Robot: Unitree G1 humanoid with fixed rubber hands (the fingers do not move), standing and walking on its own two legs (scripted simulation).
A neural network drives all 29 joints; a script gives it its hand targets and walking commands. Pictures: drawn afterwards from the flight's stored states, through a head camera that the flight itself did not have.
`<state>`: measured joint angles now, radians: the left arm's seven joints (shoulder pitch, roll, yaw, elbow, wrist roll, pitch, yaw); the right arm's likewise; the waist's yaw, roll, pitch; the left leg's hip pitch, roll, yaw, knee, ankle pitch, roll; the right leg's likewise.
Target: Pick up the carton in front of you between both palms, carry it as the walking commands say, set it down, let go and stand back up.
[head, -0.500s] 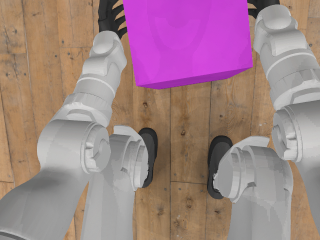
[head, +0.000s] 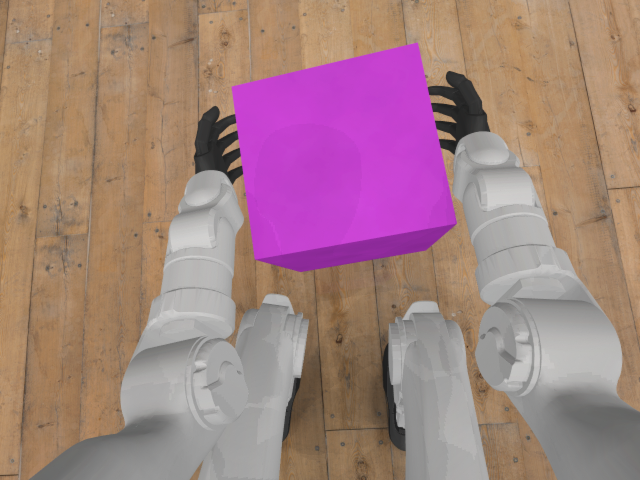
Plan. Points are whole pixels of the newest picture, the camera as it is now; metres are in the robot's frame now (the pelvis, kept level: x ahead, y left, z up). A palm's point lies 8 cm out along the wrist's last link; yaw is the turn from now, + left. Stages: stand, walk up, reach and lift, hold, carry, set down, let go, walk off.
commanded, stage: reach and lift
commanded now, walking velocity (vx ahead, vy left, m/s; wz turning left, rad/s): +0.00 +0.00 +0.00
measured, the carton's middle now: (345, 183) +0.49 +0.00 -0.15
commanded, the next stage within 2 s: none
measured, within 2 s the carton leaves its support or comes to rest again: neither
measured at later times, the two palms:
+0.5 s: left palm (158, 134) +0.45 +0.15 +0.08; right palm (532, 112) +0.47 -0.14 +0.08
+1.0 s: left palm out of the picture +0.42 +0.15 +0.24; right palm out of the picture +0.42 -0.15 +0.23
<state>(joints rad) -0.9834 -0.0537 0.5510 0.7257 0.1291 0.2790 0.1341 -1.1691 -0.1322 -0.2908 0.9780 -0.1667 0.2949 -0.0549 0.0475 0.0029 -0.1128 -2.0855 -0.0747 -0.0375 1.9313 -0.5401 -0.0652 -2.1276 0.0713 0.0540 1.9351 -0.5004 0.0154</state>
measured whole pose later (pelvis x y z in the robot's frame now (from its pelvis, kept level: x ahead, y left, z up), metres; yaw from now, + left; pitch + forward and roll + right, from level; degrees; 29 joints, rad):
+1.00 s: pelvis +0.09 +0.00 +0.26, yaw -1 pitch +20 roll +0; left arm -0.41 -0.15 0.36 0.55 0.19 0.33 0.06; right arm -0.42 0.11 -0.30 0.59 -0.20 0.33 -0.05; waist 0.02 0.01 -0.20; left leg -0.92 -0.05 -0.07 1.00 -0.42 -0.02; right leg -0.94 0.04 0.06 1.00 -0.40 0.01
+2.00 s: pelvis +0.10 +0.00 +0.33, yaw -2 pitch -4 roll +0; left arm -0.34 -0.17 0.30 0.38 0.32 0.63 -0.01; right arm -0.32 0.17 -0.28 0.36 -0.31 0.64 -0.01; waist 0.00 0.00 0.01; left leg -0.12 -0.02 -0.08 0.42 -0.22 -0.01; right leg -0.14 0.03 0.07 0.42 -0.20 0.00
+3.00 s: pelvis +0.09 +0.01 +0.33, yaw -2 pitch -8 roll +0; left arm -0.35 -0.18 0.29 0.30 0.32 0.73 -0.01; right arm -0.33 0.17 -0.27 0.29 -0.32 0.74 0.00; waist 0.00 0.01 0.02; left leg -0.05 -0.02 -0.08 0.39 -0.20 -0.01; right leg -0.07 0.03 0.07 0.39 -0.18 0.00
